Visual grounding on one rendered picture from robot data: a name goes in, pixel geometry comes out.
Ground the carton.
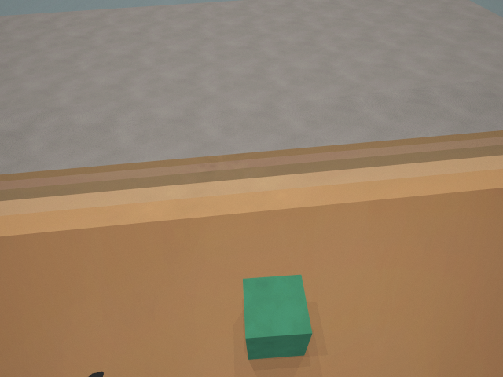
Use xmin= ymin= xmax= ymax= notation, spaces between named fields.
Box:
xmin=243 ymin=275 xmax=312 ymax=360

